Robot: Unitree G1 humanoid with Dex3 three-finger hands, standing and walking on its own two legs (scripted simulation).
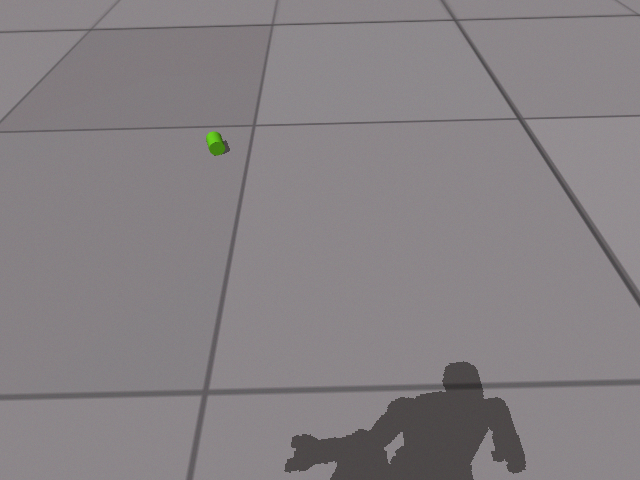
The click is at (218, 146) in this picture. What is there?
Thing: lying can
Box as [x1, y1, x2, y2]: [206, 132, 224, 154]
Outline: 208,133 206,136 206,140 210,152 213,154 222,153 224,150 224,146 220,135 217,132
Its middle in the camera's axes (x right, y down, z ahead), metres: -0.58 -0.51 +2.10
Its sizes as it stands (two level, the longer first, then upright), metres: 0.105 0.083 0.083
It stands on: the floor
